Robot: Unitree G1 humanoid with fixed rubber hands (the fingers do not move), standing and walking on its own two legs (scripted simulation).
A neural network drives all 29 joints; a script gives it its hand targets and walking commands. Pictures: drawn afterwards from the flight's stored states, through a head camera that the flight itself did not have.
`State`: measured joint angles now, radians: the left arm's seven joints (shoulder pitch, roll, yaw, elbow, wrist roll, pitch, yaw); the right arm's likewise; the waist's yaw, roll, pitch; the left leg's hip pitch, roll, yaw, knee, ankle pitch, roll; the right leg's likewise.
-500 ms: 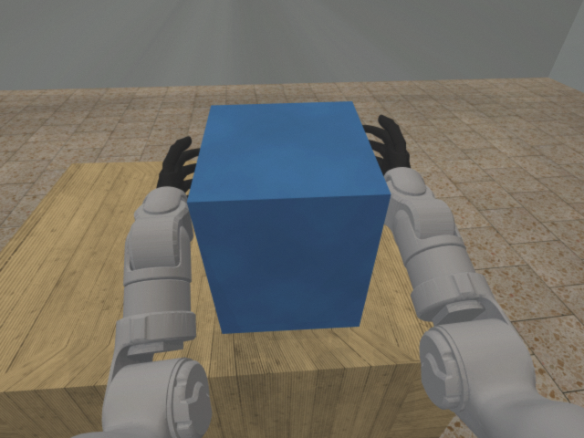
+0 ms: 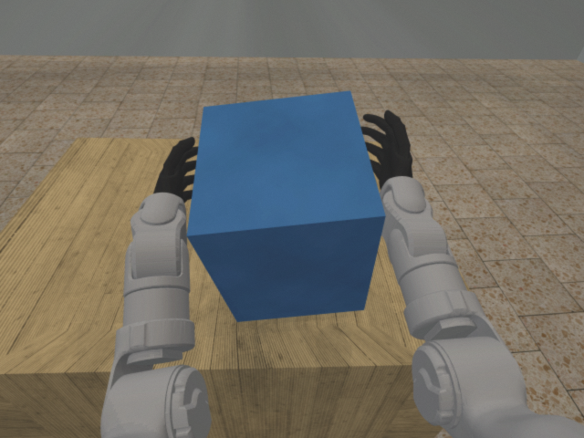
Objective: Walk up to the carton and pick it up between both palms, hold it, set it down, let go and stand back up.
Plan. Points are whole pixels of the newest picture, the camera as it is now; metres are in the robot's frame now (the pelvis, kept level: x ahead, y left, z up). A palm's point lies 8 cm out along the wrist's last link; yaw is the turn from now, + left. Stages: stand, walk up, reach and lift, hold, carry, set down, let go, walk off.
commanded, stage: set down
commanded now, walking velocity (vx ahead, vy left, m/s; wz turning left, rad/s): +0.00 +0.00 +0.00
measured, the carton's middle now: (289, 215) +0.39 +0.02 +0.13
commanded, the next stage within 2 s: none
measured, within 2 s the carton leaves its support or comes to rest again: neither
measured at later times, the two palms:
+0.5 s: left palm (175, 207) +0.36 +0.17 +0.16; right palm (388, 192) +0.39 -0.12 +0.18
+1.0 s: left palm (188, 216) +0.39 +0.17 +0.12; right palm (381, 194) +0.42 -0.12 +0.15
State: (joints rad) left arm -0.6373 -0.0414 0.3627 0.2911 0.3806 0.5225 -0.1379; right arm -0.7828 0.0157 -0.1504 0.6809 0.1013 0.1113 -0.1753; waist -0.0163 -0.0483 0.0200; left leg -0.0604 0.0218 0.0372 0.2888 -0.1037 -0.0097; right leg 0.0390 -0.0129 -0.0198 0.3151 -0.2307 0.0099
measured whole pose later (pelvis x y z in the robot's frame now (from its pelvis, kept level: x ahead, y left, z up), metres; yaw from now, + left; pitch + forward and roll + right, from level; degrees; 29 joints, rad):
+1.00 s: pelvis +0.02 -0.01 +0.00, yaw +0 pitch -5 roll +0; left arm -0.57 -0.07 0.31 0.35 0.38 0.33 -0.04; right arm -0.72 0.02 -0.18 0.77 0.01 -0.11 -0.13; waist 0.04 -0.05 0.09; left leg -0.07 0.04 0.04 0.28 -0.13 -0.02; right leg 0.04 0.00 -0.02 0.27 -0.23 0.00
